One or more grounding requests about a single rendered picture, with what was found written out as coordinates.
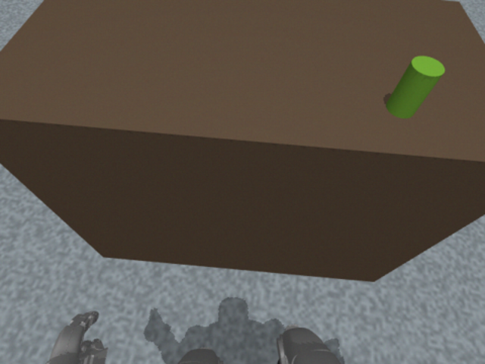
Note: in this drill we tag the left robot hand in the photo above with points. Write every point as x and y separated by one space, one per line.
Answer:
70 341

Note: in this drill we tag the can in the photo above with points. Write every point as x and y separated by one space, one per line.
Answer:
416 83

